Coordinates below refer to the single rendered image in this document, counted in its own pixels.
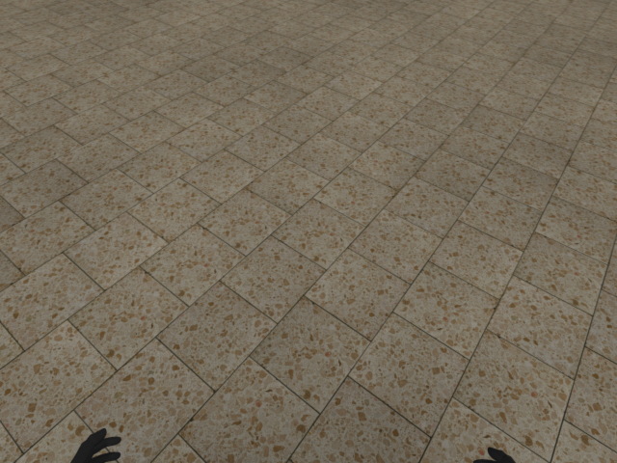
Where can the left robot hand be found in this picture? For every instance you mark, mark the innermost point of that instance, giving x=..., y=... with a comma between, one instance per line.
x=94, y=444

